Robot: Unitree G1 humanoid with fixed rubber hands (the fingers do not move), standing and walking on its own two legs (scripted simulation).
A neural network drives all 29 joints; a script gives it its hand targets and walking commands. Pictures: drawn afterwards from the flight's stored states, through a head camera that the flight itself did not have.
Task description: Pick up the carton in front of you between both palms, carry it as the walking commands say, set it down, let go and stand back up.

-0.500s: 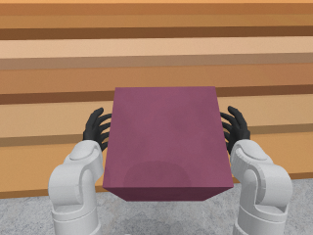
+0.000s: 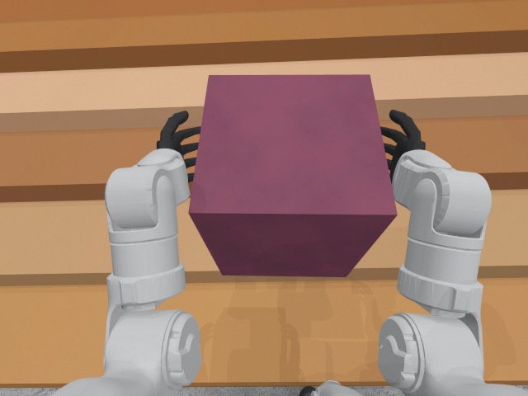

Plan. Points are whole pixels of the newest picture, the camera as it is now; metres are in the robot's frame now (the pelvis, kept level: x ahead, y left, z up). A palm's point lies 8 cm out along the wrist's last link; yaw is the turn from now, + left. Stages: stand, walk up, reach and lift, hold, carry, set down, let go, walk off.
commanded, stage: carry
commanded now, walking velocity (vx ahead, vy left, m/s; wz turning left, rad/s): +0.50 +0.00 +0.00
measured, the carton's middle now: (285, 188) +0.39 +0.00 +0.10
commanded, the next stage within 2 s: none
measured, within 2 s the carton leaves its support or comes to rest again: neither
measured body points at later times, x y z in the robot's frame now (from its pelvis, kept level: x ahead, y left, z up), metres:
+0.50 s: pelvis +0.34 +0.03 +0.08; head +0.42 +0.00 +0.53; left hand +0.74 +0.12 +0.20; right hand +0.69 -0.18 +0.20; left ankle +0.38 +0.10 -0.61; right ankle +0.20 -0.08 -0.46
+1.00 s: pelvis +0.67 -0.05 +0.21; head +0.71 -0.04 +0.66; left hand +1.03 +0.15 +0.36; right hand +1.07 -0.15 +0.37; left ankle +0.64 +0.05 -0.35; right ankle +0.74 -0.11 -0.51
